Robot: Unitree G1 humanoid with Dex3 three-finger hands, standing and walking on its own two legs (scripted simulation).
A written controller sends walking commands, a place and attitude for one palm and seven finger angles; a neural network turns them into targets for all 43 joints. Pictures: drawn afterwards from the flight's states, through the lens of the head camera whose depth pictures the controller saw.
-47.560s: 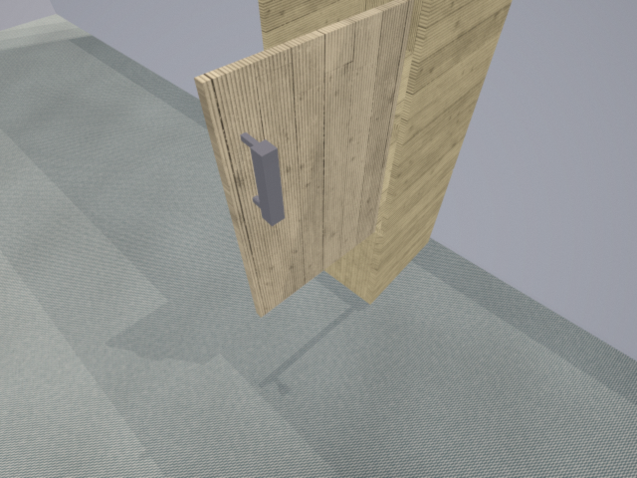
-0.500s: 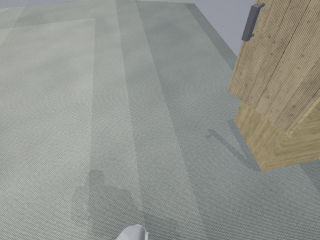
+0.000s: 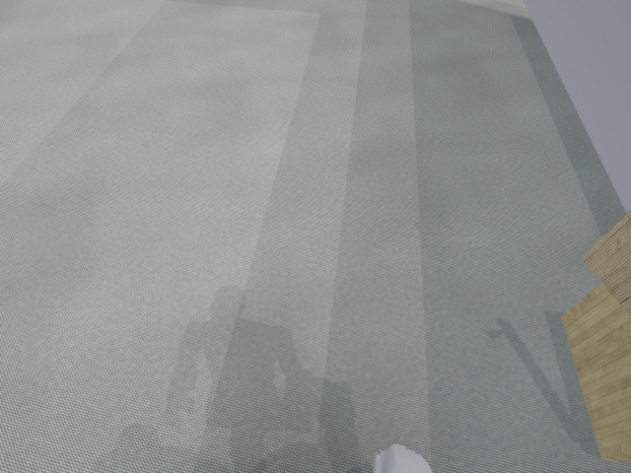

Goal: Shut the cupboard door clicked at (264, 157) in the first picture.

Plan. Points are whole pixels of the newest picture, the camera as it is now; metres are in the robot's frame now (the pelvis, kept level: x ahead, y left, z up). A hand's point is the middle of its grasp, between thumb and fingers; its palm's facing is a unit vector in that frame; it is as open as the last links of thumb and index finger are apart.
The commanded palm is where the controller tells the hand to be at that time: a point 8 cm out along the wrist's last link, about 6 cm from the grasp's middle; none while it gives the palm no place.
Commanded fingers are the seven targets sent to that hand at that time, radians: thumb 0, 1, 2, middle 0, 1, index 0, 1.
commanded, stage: walk to a spot facing it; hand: left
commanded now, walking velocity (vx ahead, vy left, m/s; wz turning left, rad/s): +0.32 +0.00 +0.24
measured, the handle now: out of the picture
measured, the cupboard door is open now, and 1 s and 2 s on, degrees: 24 24 24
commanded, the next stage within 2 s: turn to face it in 0.18 s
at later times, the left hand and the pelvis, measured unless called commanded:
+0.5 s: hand (226, 452) +0.16 +0.14 -0.17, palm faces +0.17 -0.97 -0.19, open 7.2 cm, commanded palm none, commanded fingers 0.00 0.90 0.90 -0.20 -0.30 -0.20 -0.30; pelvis +0.20 -0.02 +0.01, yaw +5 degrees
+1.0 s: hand (233, 314) +0.37 +0.18 -0.16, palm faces -0.13 -0.94 -0.31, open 7.4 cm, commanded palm none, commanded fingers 0.00 0.90 0.90 -0.20 -0.30 -0.20 -0.30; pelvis +0.27 -0.03 +0.00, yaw -12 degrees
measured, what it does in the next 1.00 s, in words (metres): walks ahead: right foot, then left foot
